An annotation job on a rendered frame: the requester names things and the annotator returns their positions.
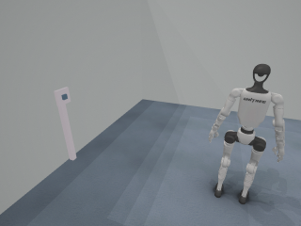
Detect robot right hand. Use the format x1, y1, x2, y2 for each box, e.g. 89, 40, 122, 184
272, 146, 285, 162

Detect robot left upper arm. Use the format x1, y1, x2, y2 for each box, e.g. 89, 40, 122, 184
220, 88, 244, 117

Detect robot left hand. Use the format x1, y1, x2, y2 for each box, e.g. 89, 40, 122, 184
208, 129, 219, 143

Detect panel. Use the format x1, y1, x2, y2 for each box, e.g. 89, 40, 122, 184
54, 87, 77, 161

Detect robot left foot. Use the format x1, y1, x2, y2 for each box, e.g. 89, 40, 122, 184
214, 183, 224, 198

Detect button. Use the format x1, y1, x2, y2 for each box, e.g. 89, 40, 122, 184
61, 93, 68, 100

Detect robot right forearm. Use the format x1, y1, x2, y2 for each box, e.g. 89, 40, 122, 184
275, 119, 285, 148

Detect robot left forearm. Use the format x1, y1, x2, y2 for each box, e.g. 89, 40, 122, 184
212, 107, 226, 131

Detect robot right upper arm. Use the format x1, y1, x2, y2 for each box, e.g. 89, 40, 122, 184
271, 92, 284, 127

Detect humanoid robot torso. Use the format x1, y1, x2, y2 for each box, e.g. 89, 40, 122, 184
235, 87, 272, 146

